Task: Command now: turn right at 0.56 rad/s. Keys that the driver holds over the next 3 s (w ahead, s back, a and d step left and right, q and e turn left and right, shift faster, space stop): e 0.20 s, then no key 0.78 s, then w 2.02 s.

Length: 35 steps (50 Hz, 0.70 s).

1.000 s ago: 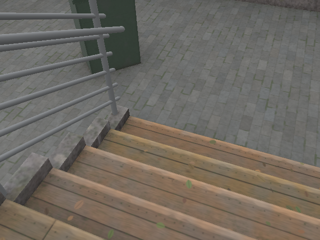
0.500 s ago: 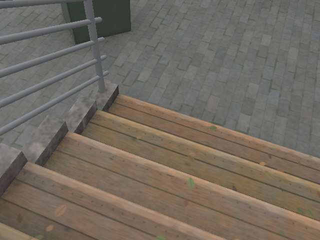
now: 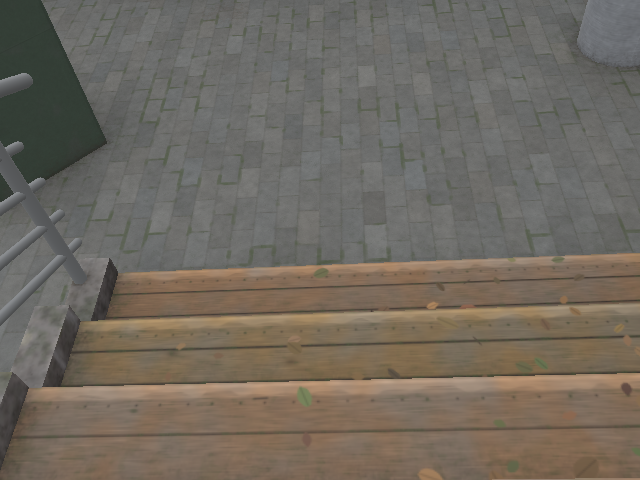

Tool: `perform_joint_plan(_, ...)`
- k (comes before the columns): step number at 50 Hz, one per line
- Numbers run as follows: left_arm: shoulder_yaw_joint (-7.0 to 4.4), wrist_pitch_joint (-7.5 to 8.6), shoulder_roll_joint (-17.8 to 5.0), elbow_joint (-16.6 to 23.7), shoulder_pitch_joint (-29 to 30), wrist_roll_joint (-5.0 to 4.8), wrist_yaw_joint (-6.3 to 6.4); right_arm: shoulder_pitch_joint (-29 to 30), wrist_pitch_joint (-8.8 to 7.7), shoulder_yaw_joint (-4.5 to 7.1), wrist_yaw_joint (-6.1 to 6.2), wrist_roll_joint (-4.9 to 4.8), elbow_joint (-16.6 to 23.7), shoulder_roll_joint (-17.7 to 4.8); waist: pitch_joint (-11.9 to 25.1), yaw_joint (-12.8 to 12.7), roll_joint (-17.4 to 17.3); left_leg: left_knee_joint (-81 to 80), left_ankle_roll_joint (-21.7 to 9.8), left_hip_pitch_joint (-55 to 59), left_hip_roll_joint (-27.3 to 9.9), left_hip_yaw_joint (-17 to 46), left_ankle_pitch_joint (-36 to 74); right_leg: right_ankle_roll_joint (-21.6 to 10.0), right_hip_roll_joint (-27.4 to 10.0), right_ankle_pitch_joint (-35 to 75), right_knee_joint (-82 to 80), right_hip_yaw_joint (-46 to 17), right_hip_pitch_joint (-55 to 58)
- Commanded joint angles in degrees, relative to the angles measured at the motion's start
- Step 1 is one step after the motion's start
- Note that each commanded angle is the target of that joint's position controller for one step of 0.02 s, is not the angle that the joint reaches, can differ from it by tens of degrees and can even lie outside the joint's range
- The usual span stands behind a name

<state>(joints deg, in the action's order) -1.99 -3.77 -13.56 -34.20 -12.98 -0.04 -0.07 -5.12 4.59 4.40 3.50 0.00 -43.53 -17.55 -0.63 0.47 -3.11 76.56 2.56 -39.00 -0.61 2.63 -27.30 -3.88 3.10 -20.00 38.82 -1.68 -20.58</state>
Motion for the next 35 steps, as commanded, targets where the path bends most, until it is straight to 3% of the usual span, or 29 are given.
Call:
perform_joint_plan(1,-2.03,0.58,-8.9,5.6,4.0,-1.26,1.41,2.2,0.35,1.47,0.51,0.88,5.0,-4.7,4.9,1.7,8.3,7.7,0.9,-11.9,0.1,3.8,9.1,-9.0,-13.9,37.1,-12.1,-19.9,11.2)
perform_joint_plan(4,-1.32,0.58,-8.2,5.0,3.4,-0.60,2.33,1.1,0.07,0.41,-0.15,1.68,5.5,-1.2,8.0,1.9,4.4,9.7,1.9,-8.7,1.3,2.7,14.5,-8.9,-12.1,44.2,-8.8,-18.7,9.9)
perform_joint_plan(7,-0.97,-0.04,-8.3,4.4,0.8,-0.70,3.54,3.8,-0.26,-0.31,0.07,1.12,8.3,-0.3,8.4,0.2,8.2,9.5,3.1,-10.7,2.2,2.9,15.0,-8.7,-11.2,42.9,-7.8,-20.8,12.7)
perform_joint_plan(13,-0.68,-0.48,-8.0,4.8,-0.1,-0.41,4.27,6.1,-0.72,-1.39,-0.55,0.83,11.1,0.2,8.4,-1.5,11.2,-1.2,3.1,-10.7,2.1,4.9,13.2,-7.4,-11.0,27.9,-8.3,-27.4,17.3)
perform_joint_plan(17,-0.49,-0.81,-7.2,4.5,0.7,0.18,3.94,6.2,-1.06,-2.01,-1.52,0.06,11.7,1.1,5.9,-1.9,12.1,-11.9,2.2,-2.2,1.3,3.9,9.5,-8.4,-10.0,21.8,-9.4,-28.3,11.9)
perform_joint_plan(21,-0.67,-0.85,-6.7,3.8,2.3,0.09,2.35,3.9,-1.93,-2.11,-2.97,-0.53,10.7,1.3,4.3,-2.3,13.3,-25.2,0.4,13.1,2.2,0.5,4.4,-10.3,-8.3,19.1,-13.0,-27.4,4.3)
perform_joint_plan(23,-0.36,-0.62,-5.5,3.3,3.7,-0.05,1.64,0.8,-2.22,-2.19,-3.61,-0.61,9.5,2.4,3.9,-1.0,13.0,-34.7,-1.3,21.5,2.3,-0.2,4.9,-10.3,-7.6,17.1,-14.4,-27.7,1.8)
perform_joint_plan(25,0.34,-0.13,-3.0,2.2,3.8,-0.33,1.19,-4.6,-2.35,-2.10,-4.04,0.03,7.4,3.1,4.2,1.4,10.3,-47.2,-3.3,33.0,1.3,-0.5,13.2,-7.5,-5.5,13.1,-13.9,-26.5,-1.4)
perform_joint_plan(26,0.55,0.35,-1.6,1.6,1.8,-0.36,0.95,-7.3,-2.56,-1.47,-4.33,0.52,6.9,-0.2,5.5,0.5,3.6,-49.3,-5.3,38.4,-4.1,5.7,27.7,-4.0,-2.2,9.4,-7.7,-23.2,-3.0)
perform_joint_plan(27,0.49,1.09,-1.2,0.2,-3.3,0.04,0.79,-7.6,-2.54,-1.92,-4.44,1.50,6.8,-0.4,6.4,-3.0,-4.5,-48.9,-10.1,41.1,-8.8,10.5,40.1,-0.3,1.3,-2.2,-5.3,-18.8,-6.2)
perform_joint_plan(28,-0.04,1.50,-2.4,0.3,-1.9,-0.69,0.63,-7.1,-2.89,-2.12,-4.77,2.06,5.6,0.6,4.7,-3.0,-10.1,-56.4,-15.6,32.6,-12.8,18.8,26.5,2.6,0.2,-5.8,-7.3,-16.2,-3.6)
perform_joint_plan(29,-0.68,1.52,-4.3,-0.9,-0.1,-0.80,0.87,-3.5,-3.27,-2.95,-4.85,1.23,6.5,3.0,0.4,-3.2,-7.3,-58.8,-14.7,27.8,-11.4,17.7,19.7,3.7,-2.3,0.1,-8.2,-14.7,-0.6)
perform_joint_plan(30,-0.73,1.08,-3.8,-1.1,1.4,-0.28,0.98,-2.4,-3.52,-3.19,-4.64,0.61,6.6,3.2,-0.1,-3.2,-5.9,-58.8,-12.5,25.1,-9.0,15.2,17.7,3.8,-2.5,4.7,-9.5,-13.9,3.6)
perform_joint_plan(32,-0.38,0.43,-2.0,-2.3,0.3,0.62,0.73,-3.9,-3.94,-3.08,-4.06,0.03,6.1,1.6,-0.3,-3.0,-2.6,-60.0,-9.4,25.2,-6.6,11.6,12.5,3.2,-2.6,7.3,-12.4,-13.6,6.4)
perform_joint_plan(35,-0.24,0.88,-1.2,-5.1,-1.1,0.18,0.73,-7.1,-3.98,-3.04,-3.08,0.19,5.4,1.1,-0.9,-1.9,-0.7,-60.7,-8.2,28.2,-5.4,9.8,12.6,2.8,-3.0,9.5,-15.4,-13.5,6.1)
